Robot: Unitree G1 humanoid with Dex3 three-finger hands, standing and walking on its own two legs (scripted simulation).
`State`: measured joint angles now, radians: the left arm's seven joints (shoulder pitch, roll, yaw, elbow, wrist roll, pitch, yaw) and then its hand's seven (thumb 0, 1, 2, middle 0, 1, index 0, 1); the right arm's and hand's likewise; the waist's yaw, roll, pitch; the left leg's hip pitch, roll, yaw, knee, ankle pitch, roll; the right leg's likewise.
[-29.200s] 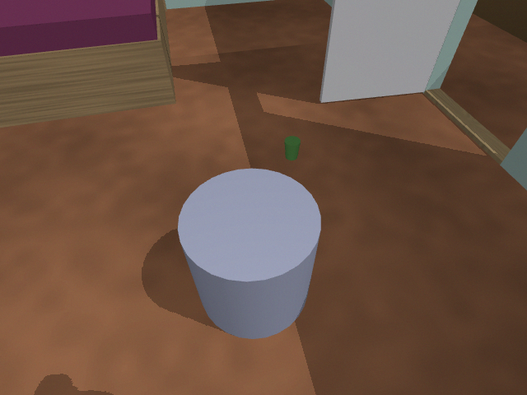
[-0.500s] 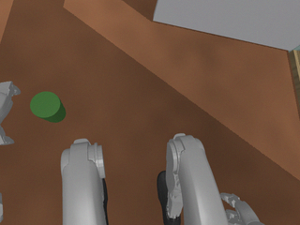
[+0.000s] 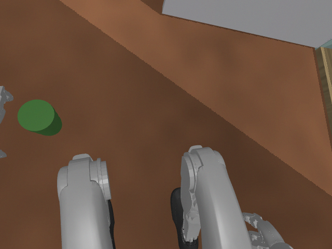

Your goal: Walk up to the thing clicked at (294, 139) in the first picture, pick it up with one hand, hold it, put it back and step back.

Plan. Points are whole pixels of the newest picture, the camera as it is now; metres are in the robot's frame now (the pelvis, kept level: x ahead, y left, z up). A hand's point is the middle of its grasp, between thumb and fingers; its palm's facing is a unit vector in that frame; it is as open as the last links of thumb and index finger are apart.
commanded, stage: rise first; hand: left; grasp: from above
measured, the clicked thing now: (44, 120) +0.44 +0.32 -0.27
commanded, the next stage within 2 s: approach in 0.12 s
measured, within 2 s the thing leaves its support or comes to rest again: neither
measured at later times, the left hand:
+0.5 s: hand (21, 118) +0.42 +0.34 -0.17, palm faces -0.40 -0.06 -0.91, open 14.1 cm
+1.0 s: hand (19, 124) +0.41 +0.34 -0.17, palm faces -0.52 -0.14 -0.84, open 14.0 cm
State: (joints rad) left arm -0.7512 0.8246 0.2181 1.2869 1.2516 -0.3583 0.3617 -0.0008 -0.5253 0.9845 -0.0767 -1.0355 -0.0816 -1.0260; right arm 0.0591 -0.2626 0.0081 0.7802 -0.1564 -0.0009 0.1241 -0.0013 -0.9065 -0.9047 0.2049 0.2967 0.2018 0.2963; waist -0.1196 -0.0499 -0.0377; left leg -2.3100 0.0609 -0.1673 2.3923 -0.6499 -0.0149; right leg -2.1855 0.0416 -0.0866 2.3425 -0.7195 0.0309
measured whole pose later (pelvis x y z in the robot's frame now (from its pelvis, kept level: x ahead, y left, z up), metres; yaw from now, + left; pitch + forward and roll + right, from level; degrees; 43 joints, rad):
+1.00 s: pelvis -0.01 +0.00 +0.00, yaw -1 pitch +31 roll -7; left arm -0.85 0.84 0.14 1.44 1.19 -0.29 0.30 0.00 -0.51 0.95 -0.08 -1.08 -0.10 -1.06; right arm 0.15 -0.28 0.10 0.75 -0.13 -0.02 0.13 0.00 -0.91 -0.90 0.21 0.30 0.20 0.30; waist -0.21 -0.04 0.00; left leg -2.29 0.07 -0.18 2.37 -0.64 -0.02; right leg -2.18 0.05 -0.10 2.32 -0.69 0.02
